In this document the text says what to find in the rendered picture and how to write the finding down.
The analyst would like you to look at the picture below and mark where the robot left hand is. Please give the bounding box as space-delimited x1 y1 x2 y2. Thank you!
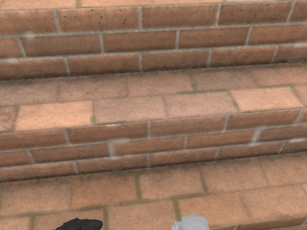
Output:
53 218 103 230

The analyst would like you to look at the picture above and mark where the right robot thigh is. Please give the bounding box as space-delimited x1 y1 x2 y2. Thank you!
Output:
171 214 210 230

